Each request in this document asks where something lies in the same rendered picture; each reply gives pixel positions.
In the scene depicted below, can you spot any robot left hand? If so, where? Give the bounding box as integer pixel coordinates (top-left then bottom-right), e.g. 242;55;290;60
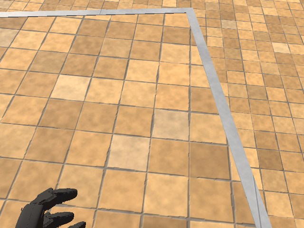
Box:
15;188;86;228

